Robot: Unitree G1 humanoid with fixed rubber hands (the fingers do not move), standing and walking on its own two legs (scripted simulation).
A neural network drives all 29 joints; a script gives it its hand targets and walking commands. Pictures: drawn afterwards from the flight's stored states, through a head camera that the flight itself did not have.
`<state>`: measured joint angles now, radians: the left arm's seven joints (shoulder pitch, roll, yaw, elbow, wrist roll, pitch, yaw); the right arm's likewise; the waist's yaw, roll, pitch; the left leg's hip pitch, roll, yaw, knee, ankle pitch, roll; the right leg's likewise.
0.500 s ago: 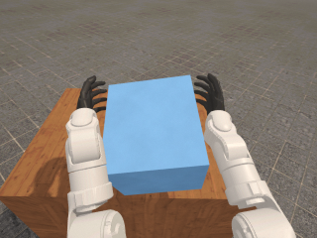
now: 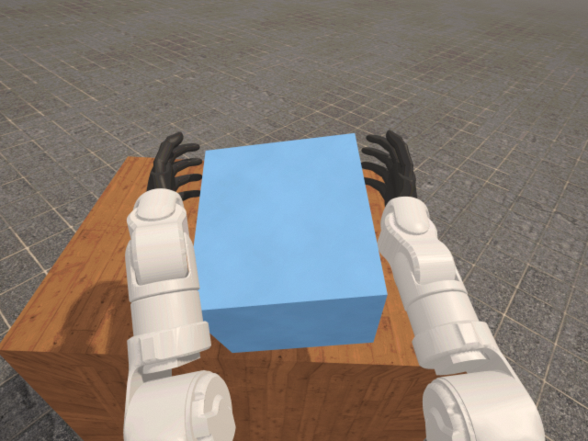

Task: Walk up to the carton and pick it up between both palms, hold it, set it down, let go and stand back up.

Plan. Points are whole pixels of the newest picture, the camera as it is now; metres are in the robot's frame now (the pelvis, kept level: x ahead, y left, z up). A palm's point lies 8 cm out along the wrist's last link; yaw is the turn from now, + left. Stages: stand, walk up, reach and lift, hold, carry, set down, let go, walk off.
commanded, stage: hold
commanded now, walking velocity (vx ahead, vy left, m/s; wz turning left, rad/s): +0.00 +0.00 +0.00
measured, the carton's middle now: (290, 248) +0.36 +0.00 +0.12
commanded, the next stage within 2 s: none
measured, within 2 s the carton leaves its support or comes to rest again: neither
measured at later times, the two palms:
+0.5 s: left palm (169, 197) +0.37 +0.15 +0.20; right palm (401, 197) +0.37 -0.14 +0.20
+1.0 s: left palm (164, 195) +0.37 +0.16 +0.20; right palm (397, 194) +0.37 -0.13 +0.20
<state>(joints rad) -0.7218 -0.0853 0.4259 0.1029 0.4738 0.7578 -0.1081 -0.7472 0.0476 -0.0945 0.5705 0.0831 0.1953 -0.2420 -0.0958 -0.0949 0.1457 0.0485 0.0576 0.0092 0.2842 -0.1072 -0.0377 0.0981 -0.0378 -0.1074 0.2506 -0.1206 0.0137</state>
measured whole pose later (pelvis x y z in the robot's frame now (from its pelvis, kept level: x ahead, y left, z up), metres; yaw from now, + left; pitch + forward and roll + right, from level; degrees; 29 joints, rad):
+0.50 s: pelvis +0.01 +0.00 +0.00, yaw +0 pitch -14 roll -1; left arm -0.65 -0.10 0.39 0.00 0.46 0.78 -0.11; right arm -0.68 0.02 -0.02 0.48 0.14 0.21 -0.27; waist -0.11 -0.08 0.17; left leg 0.09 0.06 0.01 0.30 -0.13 -0.04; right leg 0.14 -0.03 -0.11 0.25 -0.14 0.01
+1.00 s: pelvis +0.00 +0.00 +0.00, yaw +0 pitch -13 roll -1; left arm -0.71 -0.09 0.42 0.08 0.47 0.77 -0.11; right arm -0.73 0.04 -0.08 0.55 0.09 0.20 -0.25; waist -0.10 -0.09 0.15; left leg 0.05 0.06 0.01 0.29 -0.11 -0.04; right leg 0.10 -0.04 -0.11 0.25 -0.12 0.01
